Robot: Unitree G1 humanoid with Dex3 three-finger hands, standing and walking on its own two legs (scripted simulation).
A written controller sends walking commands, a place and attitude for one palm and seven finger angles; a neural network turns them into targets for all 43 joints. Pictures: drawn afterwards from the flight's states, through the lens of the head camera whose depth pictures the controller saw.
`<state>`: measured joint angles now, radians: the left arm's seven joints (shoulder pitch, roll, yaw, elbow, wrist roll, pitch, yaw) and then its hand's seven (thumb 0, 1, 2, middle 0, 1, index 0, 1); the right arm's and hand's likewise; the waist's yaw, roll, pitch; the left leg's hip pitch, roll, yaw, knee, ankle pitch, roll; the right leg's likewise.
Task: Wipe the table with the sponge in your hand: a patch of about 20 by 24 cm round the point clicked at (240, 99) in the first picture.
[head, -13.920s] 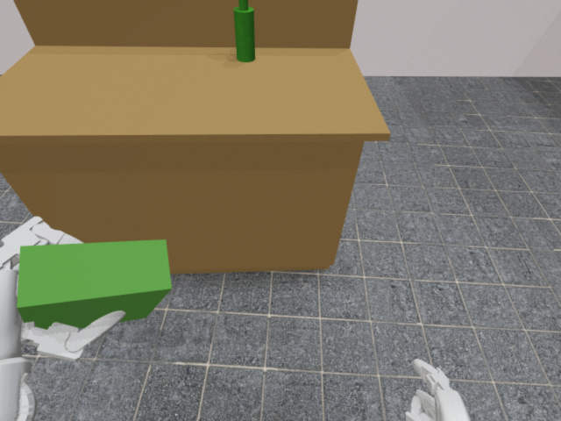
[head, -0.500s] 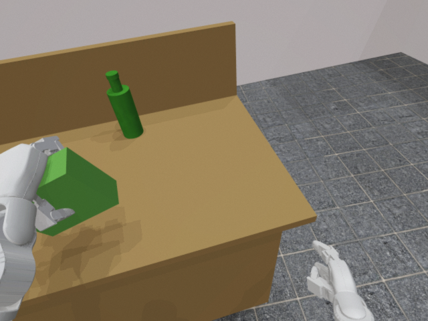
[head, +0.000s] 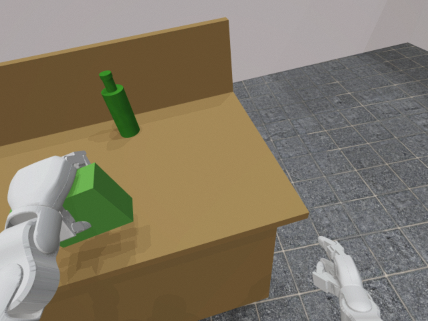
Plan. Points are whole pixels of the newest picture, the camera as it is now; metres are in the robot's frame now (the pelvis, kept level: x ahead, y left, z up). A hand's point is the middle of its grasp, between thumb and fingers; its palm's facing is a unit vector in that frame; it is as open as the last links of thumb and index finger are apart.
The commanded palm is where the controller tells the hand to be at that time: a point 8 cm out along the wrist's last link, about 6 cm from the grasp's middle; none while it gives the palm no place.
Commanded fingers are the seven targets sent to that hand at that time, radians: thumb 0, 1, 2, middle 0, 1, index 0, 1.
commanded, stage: turn the palm down, sponge in hand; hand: left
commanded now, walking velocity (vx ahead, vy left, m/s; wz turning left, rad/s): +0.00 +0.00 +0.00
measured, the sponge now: (85, 213) +0.24 +0.28 +0.11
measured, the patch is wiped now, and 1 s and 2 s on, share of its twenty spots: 0.00 0.00 0.00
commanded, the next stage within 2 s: move the sponge above the wiping area in 0.28 s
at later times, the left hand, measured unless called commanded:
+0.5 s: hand (88, 207) +0.23 +0.25 +0.15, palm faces +0.07 -0.06 -1.00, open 9.6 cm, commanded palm +0.19 +0.26 +0.23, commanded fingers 0.00 0.10 1.30 -1.20 -1.60 -1.20 -1.60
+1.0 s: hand (72, 205) +0.23 +0.29 +0.14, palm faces +0.12 -0.05 -0.99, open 9.6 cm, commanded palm +0.19 +0.28 +0.21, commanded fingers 0.00 0.10 1.30 -1.20 -1.60 -1.20 -1.60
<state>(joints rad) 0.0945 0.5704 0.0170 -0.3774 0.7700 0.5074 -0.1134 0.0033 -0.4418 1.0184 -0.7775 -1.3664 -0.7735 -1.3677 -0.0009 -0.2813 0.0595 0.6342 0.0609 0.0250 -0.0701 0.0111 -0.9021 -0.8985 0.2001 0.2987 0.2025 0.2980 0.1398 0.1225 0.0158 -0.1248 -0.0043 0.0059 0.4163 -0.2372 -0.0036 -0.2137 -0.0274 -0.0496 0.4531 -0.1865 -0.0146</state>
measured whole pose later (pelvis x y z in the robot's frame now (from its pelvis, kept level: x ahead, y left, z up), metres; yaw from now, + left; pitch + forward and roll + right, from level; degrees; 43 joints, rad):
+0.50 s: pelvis -0.01 -0.02 +0.00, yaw -1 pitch -4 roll +2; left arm 0.11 0.60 -0.03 -0.33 0.81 0.43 -0.12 0.00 -0.44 1.02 -0.78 -1.36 -0.78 -1.36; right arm 0.00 -0.29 0.04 0.65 0.05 0.00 -0.09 0.01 -0.90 -0.90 0.20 0.30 0.20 0.30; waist 0.14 0.13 0.01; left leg -0.13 0.02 0.02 0.45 -0.25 -0.03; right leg -0.24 0.00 -0.04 0.52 -0.21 -0.04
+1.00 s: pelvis -0.01 +0.00 +0.00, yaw -1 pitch -5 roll +1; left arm 0.07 0.59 -0.01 -0.24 0.83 0.34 -0.06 0.00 -0.45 1.02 -0.78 -1.36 -0.78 -1.36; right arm 0.02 -0.26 0.04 0.69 0.04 -0.04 -0.10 0.01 -0.90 -0.90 0.20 0.30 0.20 0.30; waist 0.15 0.10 0.02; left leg -0.11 0.00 0.02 0.44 -0.25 -0.01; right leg -0.20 -0.02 -0.03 0.48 -0.19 -0.02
